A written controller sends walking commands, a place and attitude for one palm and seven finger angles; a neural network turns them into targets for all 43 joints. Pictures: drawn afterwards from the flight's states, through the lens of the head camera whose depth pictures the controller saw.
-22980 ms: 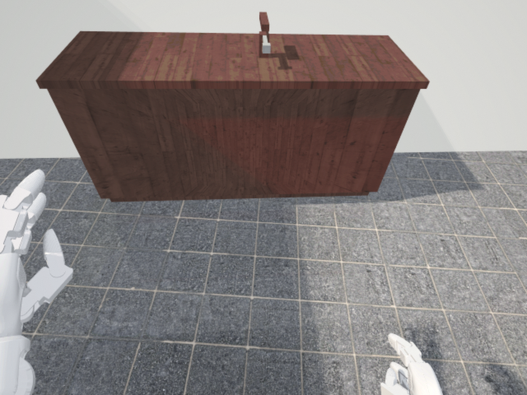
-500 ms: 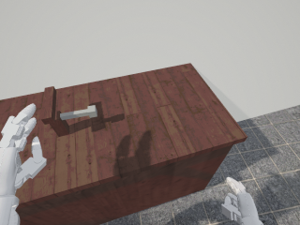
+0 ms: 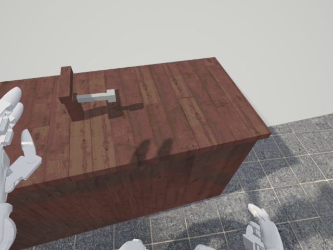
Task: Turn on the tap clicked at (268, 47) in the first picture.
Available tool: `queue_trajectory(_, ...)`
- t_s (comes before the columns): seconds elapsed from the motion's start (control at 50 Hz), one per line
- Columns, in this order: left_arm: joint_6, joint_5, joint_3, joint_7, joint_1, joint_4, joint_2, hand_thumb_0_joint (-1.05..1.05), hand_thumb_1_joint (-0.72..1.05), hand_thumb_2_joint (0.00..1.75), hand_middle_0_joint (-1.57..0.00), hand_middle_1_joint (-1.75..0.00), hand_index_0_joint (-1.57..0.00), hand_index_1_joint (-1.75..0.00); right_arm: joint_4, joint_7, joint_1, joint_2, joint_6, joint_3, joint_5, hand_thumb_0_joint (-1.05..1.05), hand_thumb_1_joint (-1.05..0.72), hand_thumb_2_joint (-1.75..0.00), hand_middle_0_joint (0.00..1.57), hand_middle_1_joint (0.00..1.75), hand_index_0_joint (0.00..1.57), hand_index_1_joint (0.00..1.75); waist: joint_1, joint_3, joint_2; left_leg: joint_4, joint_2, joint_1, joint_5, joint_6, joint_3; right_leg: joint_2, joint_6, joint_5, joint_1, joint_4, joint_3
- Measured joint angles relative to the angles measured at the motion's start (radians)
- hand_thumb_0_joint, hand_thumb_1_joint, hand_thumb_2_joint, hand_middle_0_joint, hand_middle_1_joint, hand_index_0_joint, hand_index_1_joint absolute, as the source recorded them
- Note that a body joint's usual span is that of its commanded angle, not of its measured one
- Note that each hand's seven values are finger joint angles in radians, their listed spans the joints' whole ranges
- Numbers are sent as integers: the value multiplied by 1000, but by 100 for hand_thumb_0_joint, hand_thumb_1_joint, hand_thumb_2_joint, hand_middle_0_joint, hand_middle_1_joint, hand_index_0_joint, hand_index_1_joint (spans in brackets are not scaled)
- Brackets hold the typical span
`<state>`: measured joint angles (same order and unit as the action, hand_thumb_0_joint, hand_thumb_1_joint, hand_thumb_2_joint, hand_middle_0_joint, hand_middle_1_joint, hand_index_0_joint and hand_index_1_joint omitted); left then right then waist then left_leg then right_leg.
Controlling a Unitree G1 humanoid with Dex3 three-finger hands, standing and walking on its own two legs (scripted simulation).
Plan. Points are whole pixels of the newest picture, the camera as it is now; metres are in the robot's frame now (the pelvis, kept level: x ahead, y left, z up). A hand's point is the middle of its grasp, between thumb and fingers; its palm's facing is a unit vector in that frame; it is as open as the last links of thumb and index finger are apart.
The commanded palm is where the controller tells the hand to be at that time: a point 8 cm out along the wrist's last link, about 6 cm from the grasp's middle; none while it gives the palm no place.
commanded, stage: step back with the hand held close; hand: left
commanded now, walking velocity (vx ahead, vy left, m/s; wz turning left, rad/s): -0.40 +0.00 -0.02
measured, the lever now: (111, 95) +0.53 +0.21 +0.04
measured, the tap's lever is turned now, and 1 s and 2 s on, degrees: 86 86 86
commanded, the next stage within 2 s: stop stepping back and stand still in 0.38 s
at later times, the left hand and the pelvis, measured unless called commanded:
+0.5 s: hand (1, 228) +0.12 +0.24 +0.18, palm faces +0.36 -0.84 -0.42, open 7.4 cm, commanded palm +0.06 +0.27 +0.20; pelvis -0.10 -0.01 +0.01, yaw +1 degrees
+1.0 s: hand out of the picture +0.01 +0.20 +0.17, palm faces +0.37 -0.87 -0.34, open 7.4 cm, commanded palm -0.05 +0.25 +0.20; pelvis -0.21 -0.03 +0.01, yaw +0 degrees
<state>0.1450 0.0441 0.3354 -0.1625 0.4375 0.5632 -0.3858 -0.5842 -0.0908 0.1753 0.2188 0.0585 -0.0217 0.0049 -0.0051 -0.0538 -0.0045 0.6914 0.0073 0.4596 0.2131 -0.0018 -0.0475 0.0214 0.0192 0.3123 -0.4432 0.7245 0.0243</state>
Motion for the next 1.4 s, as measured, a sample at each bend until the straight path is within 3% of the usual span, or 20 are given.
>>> queue_trajectory(0.08, 18, -5, 54, -3, 28, 8, -25, 1, 88, 90, -21, -30, -22, -30, 12, 17, 24, -31, 18, 8, 10, 1, -90, -90, 20, 30, 20, 30, -10, 18, 2, -70, 9, 11, -43, -7, -22, -49, -9, 84, 32, 91, -17)
queue_trajectory(0.14, 35, 7, 82, -6, 73, 36, -28, 1, 88, 90, -21, -30, -21, -30, 10, 30, 30, -43, 36, -2, 9, 1, -90, -90, 20, 30, 20, 30, 15, 35, -10, -106, 19, 31, -76, -25, -6, -50, -15, 45, 133, -96, -21)
queue_trajectory(0.2, 43, 3, 33, 5, 63, 25, 23, 1, 89, 90, -20, -30, -21, -30, -18, 34, 2, -20, 36, -1, 7, 1, -90, -90, 20, 30, 20, 30, 27, 5, 68, -82, 65, 45, -72, -22, -34, -104, -40, -22, 171, -200, 3)
queue_trajectory(0.26, 39, 9, -20, 19, 58, 14, 34, 1, 89, 90, -21, -30, -21, -30, -44, 31, -5, -24, 16, 7, -12, 1, -90, -90, 21, 30, 20, 30, 29, 15, 29, 177, 3, 81, 140, -29, -7, -65, -45, -52, 157, -212, -8)
queue_trajectory(0.32, 37, 5, -21, 27, 75, -3, 28, 1, 88, 90, -21, -30, -21, -30, -30, 23, -12, -27, -4, 2, -10, 1, -90, -90, 21, 30, 20, 30, 8, 35, -21, 292, -24, 55, 206, -33, 40, -24, -39, -76, 133, -227, -19)
queue_trajectory(0.44, 31, 17, 34, 9, 74, 27, -23, 1, 88, 90, -21, -30, -22, -30, 41, 7, -57, -3, -7, 19, -16, 1, -90, -90, 20, 30, 20, 30, -36, 19, -45, -147, 9, -159, 83, -12, 78, 9, -13, -79, 14, -126, -4)
queue_trajectory(0.48, 32, 23, 52, 4, 62, 39, -45, 1, 88, 90, -21, -30, -22, -30, 36, 13, -76, -24, 4, 36, -18, 1, -90, -90, 20, 30, 20, 30, -15, -15, -91, -145, -14, -155, 94, -1, 102, 11, -11, 42, -39, 4, -51)
queue_trajectory(0.54, 18, 22, 64, 4, 81, 61, -34, 1, 88, 90, -21, -30, -22, -30, 31, 33, -67, -44, 35, 31, -8, 1, -90, -90, 20, 30, 20, 30, 4, -33, -88, -156, 7, -160, 51, 2, 112, -22, 1, 142, -79, 155, -49)
queue_trajectory(0.64, -4, 15, 49, 5, 83, 64, -4, 1, 88, 90, -21, -30, -21, -30, 30, 58, 4, -49, 60, 12, -22, 1, -90, -90, 20, 30, 20, 30, 11, -10, -39, -159, 36, -164, 17, -13, 95, -13, 1, 70, 19, 40, -9)
queue_trajectory(0.7, -10, 4, 42, 3, 62, -1, 0, 1, 89, 90, -21, -30, -21, -30, 18, 53, 35, -39, 43, -3, -23, 1, -90, -90, 21, 30, 20, 30, 9, 19, -9, -87, 47, -128, 51, -15, 83, -10, -18, -36, 124, -132, 8)
queue_trajectory(0.76, -28, 1, 10, 15, 12, -78, 31, 1, 89, 90, -21, -30, -21, -30, -36, 48, 32, -18, 9, 3, -22, 1, -90, -90, 21, 30, 20, 30, -3, 22, 30, 160, 35, -44, 197, 5, 32, -25, -46, -88, 126, -132, 41)
queue_trajectory(0.84, -46, 7, -16, 30, 12, -122, 61, 1, 89, 90, -20, -30, -21, -30, -101, 42, 38, -14, -18, 2, -18, 1, -90, -90, 21, 30, 20, 30, -10, 66, -19, 379, 0, -3, 149, 8, 74, -7, -57, -114, 102, -162, 25)
queue_trajectory(0.94, -47, 4, -28, 13, 60, -55, 38, 1, 88, 90, -21, -30, -21, -30, -76, 22, 69, 10, 10, 9, -11, 1, -90, -90, 21, 30, 20, 30, -35, 108, -38, 6, 16, -193, 216, 50, 105, 3, -58, -109, 18, -135, 72)
queue_trajectory(1.0, -36, -7, -3, -1, 57, -30, 3, 1, 88, 90, -21, -30, -21, -30, -66, 14, 73, -2, 35, 25, -4, 1, -90, -90, 20, 30, 20, 30, -39, 81, -70, -62, -1, -225, 193, 42, 115, -4, -41, 69, -68, 116, 29)
queue_trajectory(1.04, -29, -17, 18, -2, 55, -38, -13, 1, 88, 90, -21, -30, -22, -30, -69, 19, 98, -15, 56, 31, -7, 1, -90, -90, 20, 30, 20, 30, -48, 88, -68, -98, -5, -246, 148, 31, 109, -16, -34, 84, -103, 306, 11)
queue_trajectory(1.08, -12, -15, 35, -1, 49, -51, -24, 1, 88, 90, -21, -30, -22, -30, -83, 28, 124, -22, 70, 29, -12, 1, -90, -90, 20, 30, 20, 30, -58, 103, -49, -142, -1, -262, 115, 26, 86, -17, -28, 65, -100, 353, 17)
queue_trajectory(1.22, 3, 6, 52, 3, 53, -126, 4, 1, 89, 90, -20, -30, -21, -30, -82, 27, 146, -21, 49, 2, -12, 1, -90, -90, 20, 30, 20, 30, -24, 98, 26, -76, 31, -239, 149, 5, 61, -4, -32, -43, 141, -177, 52)
queue_trajectory(1.24, -1, 1, 37, 6, 39, -141, 20, 1, 89, 90, -20, -30, -21, -30, -84, 27, 132, -14, 45, 5, -12, 1, -90, -90, 20, 30, 20, 30, -18, 82, 45, -10, 37, -211, 184, 19, 48, -13, -37, -114, 138, -177, 62)
queue_trajectory(1.32, -24, -1, -44, 29, -18, -168, 85, 1, 89, 90, -20, -30, -21, -30, -133, 32, 62, -2, 25, 17, -12, 1, -90, -90, 20, 30, 20, 30, 2, 36, 48, 258, 12, -91, 206, 33, 40, -10, -45, -96, 144, -150, 84)
queue_trajectory(1.4, -30, 1, -42, 20, 23, -61, 63, 1, 88, 90, -21, -30, -21, -30, -87, 25, 27, -11, 25, 5, -4, 1, -90, -90, 21, 30, 20, 30, -6, 30, -10, 13, 26, -156, 178, 44, 65, -2, -49, -71, 118, -113, 76)
